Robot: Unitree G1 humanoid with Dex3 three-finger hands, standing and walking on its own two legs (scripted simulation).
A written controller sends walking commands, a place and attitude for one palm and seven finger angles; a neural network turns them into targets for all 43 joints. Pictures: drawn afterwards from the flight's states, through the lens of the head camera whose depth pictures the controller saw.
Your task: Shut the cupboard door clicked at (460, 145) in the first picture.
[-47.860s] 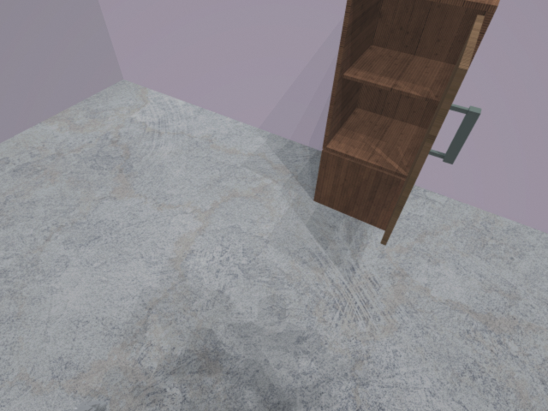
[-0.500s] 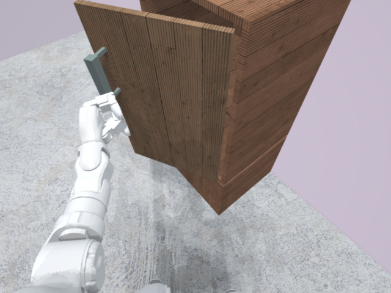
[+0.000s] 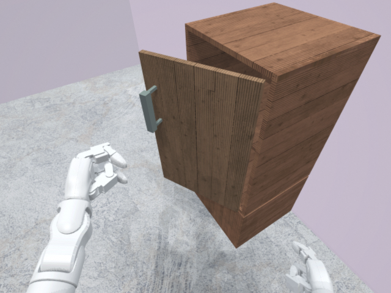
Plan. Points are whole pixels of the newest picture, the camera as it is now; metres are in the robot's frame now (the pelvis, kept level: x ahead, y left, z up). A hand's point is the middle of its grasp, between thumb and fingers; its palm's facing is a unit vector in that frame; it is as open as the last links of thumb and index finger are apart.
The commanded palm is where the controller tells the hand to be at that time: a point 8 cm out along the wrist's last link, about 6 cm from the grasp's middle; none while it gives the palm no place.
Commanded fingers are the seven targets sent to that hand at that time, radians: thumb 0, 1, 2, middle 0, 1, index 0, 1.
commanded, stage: draw the hand back to the body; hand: left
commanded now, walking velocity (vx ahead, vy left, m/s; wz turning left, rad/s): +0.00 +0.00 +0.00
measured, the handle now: (152, 109) +0.64 +0.18 +0.02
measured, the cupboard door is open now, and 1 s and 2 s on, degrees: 28 28 28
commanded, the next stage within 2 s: step back with the hand held close in 0.84 s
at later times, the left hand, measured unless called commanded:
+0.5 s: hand (24, 206) +0.20 +0.27 +0.17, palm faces +0.46 -0.77 -0.43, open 6.4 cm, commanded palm +0.16 +0.30 +0.18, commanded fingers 0.00 0.90 0.90 -0.20 -0.30 -0.20 -0.30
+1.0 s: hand (37, 205) +0.21 +0.25 +0.17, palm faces +0.46 -0.78 -0.42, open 7.4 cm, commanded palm +0.16 +0.29 +0.18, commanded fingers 0.00 0.90 0.90 -0.20 -0.30 -0.20 -0.30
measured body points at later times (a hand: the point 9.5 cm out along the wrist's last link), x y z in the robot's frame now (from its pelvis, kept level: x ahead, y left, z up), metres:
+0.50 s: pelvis +0.02 +0.00 +0.01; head +0.00 -0.03 +0.46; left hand +0.17 +0.31 +0.19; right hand +0.21 -0.21 -0.08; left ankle +0.05 +0.11 -0.73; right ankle -0.04 -0.12 -0.73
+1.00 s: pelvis +0.02 -0.01 +0.01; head +0.00 -0.05 +0.46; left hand +0.18 +0.29 +0.19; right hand +0.21 -0.23 -0.08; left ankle +0.05 +0.11 -0.73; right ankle -0.04 -0.12 -0.73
